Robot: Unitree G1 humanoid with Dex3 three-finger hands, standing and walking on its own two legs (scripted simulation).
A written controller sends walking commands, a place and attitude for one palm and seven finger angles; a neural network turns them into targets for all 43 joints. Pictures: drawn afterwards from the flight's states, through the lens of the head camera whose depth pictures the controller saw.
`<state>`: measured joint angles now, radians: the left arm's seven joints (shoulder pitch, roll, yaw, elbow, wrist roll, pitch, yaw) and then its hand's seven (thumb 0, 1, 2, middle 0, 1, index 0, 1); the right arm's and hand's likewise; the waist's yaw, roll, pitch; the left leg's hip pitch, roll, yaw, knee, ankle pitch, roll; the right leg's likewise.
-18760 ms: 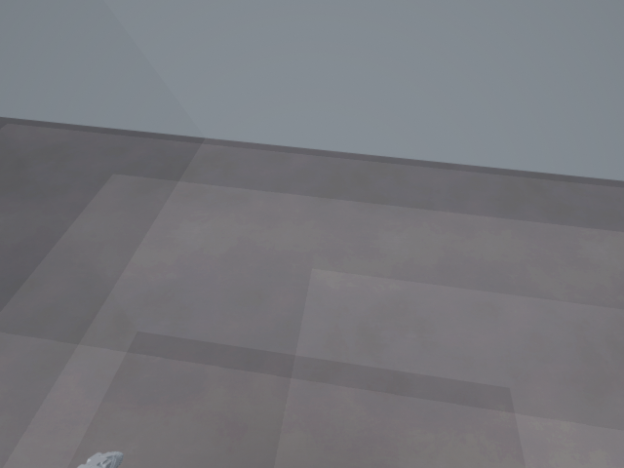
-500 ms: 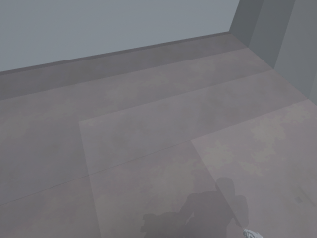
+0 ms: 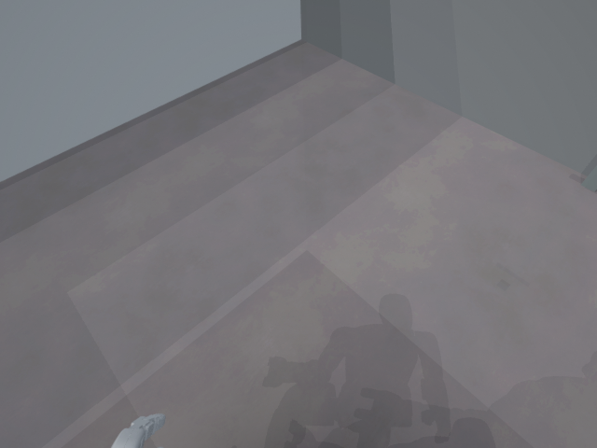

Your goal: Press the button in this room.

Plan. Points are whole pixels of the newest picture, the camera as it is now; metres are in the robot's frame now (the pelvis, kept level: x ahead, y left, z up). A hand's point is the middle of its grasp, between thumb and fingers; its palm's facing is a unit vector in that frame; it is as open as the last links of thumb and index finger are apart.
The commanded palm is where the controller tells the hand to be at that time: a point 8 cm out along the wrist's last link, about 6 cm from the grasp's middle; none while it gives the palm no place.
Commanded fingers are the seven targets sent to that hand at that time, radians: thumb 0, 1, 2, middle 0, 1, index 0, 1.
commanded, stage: turn or walk to find it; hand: left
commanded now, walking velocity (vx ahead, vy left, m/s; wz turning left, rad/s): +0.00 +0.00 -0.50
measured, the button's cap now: out of the picture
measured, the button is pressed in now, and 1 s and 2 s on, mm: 0 0 0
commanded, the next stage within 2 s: stand and wait in 1.86 s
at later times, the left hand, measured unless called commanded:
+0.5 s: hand out of the picture +0.09 +0.21 -0.17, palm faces -0.16 -0.97 -0.21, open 7.4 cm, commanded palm none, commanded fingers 0.00 0.90 0.90 -0.20 -0.30 -0.20 -0.30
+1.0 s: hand (272, 372) +0.25 +0.06 -0.14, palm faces -0.56 -0.81 -0.18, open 7.4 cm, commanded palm none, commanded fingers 0.00 0.90 0.90 -0.20 -0.30 -0.20 -0.30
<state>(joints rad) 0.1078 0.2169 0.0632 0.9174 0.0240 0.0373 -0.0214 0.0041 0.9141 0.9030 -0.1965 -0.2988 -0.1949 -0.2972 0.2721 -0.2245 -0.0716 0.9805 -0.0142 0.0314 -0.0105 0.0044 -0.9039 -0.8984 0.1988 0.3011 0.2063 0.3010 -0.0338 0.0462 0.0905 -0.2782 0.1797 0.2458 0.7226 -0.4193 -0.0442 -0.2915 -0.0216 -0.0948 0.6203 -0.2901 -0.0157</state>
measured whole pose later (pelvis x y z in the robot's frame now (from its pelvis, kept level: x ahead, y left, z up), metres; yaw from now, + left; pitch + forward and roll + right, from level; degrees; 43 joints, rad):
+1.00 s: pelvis +0.04 -0.03 +0.01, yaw -31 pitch +0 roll +0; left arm 0.07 0.21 0.07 0.95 0.03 0.05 -0.05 0.01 0.92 0.90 -0.19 -0.30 -0.19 -0.30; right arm 0.46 -0.19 -0.06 1.07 -0.03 -0.03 -0.02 0.00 -0.91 -0.90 0.20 0.30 0.20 0.30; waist -0.07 0.00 0.08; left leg 0.00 0.13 0.32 0.42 -0.39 -0.05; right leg -0.50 -0.08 -0.11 0.76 -0.31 0.02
